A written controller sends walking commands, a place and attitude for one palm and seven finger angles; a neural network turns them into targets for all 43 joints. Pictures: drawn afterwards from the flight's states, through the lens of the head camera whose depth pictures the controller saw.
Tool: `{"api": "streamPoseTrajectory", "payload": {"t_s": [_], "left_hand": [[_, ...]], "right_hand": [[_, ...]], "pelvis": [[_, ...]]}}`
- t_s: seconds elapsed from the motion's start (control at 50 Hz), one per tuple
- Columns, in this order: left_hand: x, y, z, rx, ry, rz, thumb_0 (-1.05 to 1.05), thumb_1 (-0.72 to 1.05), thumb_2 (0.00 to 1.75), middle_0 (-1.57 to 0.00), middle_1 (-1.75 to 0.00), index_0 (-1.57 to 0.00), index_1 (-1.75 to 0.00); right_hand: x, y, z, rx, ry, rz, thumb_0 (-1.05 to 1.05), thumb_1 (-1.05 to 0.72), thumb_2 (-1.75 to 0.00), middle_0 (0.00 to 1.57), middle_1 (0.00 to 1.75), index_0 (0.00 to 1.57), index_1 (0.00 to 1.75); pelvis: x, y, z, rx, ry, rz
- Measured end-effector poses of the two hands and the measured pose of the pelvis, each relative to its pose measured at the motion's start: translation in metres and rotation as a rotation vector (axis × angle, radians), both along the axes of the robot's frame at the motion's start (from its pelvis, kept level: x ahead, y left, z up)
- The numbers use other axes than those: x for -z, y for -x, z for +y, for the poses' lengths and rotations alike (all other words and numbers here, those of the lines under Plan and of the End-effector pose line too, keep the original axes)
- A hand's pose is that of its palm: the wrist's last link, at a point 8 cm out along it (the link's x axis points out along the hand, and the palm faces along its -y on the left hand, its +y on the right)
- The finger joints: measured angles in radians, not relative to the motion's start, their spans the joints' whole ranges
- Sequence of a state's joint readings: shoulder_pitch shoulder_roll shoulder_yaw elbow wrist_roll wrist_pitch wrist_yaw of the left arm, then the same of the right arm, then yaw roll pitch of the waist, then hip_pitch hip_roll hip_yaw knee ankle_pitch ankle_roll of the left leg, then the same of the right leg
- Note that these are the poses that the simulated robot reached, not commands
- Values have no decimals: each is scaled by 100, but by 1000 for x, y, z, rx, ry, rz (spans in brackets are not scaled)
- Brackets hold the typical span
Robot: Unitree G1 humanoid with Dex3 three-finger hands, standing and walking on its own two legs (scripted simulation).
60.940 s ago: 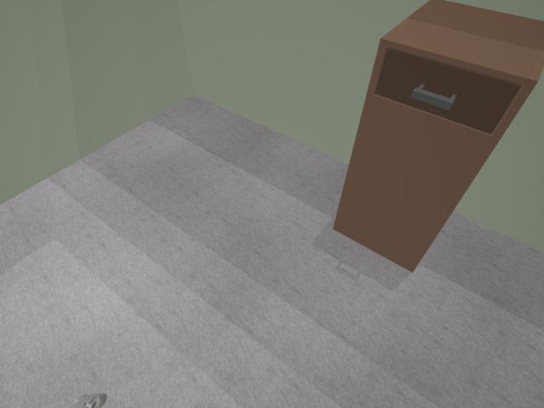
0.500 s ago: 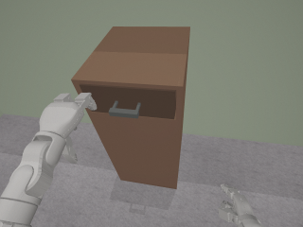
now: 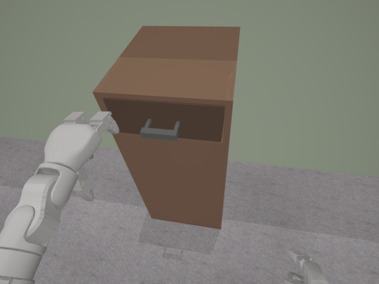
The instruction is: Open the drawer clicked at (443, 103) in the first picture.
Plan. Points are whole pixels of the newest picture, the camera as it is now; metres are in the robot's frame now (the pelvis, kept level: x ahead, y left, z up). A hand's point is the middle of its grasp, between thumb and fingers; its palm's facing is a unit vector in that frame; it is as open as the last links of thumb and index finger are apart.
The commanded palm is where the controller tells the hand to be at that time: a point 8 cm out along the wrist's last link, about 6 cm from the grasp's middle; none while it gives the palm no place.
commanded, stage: move the hooked fingers above the handle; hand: left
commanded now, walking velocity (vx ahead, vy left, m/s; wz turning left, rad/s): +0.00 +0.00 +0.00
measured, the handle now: (161, 128) +0.51 +0.16 +0.01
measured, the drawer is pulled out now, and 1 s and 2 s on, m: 0.00 0.00 0.00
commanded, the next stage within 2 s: none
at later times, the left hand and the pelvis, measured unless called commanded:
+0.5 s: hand (120, 141) +0.37 +0.21 +0.10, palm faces +0.01 -0.07 -1.00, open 13.8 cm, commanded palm +0.35 +0.21 +0.16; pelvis +0.01 -0.01 +0.00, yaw -1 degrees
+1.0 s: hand (135, 138) +0.40 +0.19 +0.08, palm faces +0.00 -0.07 -1.00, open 13.8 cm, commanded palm +0.39 +0.20 +0.14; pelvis +0.03 -0.02 -0.01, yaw +0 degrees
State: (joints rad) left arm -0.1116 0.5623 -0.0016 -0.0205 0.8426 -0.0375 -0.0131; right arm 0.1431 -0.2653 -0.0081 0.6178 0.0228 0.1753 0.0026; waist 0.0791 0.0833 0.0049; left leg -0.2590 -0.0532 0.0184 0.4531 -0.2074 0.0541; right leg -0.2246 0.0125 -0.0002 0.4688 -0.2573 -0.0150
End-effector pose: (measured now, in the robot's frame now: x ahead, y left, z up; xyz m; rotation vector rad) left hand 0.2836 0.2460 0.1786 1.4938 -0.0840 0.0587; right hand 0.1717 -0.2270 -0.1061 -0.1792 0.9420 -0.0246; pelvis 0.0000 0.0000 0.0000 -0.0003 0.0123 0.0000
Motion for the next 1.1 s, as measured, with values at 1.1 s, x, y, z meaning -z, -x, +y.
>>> {"api": "streamPoseTrajectory", "payload": {"t_s": [1.1], "left_hand": [[48, -106, -52, 23, -9, 104, 0, -49, 30, -32, -120, -32, -120]], "right_hand": [[15, -8, -32, 91, 21, 64, 1, -91, -89, 20, 30, 20, 30]], "pelvis": [[10, -30, -22, 6, -14, 106]]}}
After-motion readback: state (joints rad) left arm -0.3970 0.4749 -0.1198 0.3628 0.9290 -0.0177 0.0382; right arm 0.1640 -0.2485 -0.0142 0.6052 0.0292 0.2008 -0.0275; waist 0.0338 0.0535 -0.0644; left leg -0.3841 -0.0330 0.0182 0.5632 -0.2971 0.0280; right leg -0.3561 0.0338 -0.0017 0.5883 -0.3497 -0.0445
